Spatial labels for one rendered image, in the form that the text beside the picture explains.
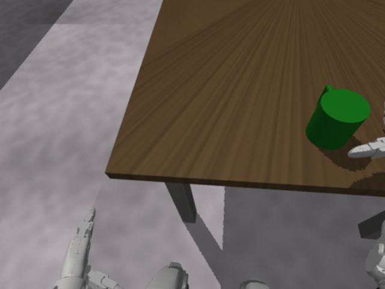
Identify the right robot hand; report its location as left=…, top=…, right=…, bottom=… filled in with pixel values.
left=348, top=101, right=385, bottom=159

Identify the right robot arm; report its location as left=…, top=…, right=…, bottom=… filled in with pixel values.
left=365, top=220, right=385, bottom=289

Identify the left robot arm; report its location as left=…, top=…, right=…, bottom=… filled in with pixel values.
left=52, top=276, right=86, bottom=289

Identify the table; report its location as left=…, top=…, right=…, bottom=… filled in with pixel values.
left=105, top=0, right=385, bottom=240

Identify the left robot hand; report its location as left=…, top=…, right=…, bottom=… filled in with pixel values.
left=60, top=207, right=124, bottom=289

